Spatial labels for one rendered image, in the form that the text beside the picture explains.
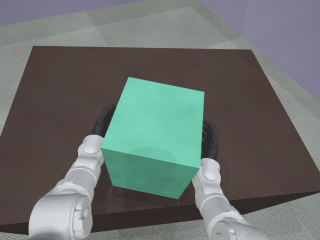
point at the robot right hand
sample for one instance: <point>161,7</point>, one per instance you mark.
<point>210,145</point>

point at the pedestal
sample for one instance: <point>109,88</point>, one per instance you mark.
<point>64,89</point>

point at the robot left forearm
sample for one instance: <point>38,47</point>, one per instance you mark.
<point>83,175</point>

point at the robot left hand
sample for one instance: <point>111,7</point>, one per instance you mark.
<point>102,123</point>

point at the carton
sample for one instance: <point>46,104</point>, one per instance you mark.
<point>153,142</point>

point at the robot left upper arm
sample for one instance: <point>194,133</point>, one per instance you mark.
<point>61,217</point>

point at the robot right forearm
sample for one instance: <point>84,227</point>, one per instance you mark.
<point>209,197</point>

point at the robot right upper arm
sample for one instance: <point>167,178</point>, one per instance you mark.
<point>231,230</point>

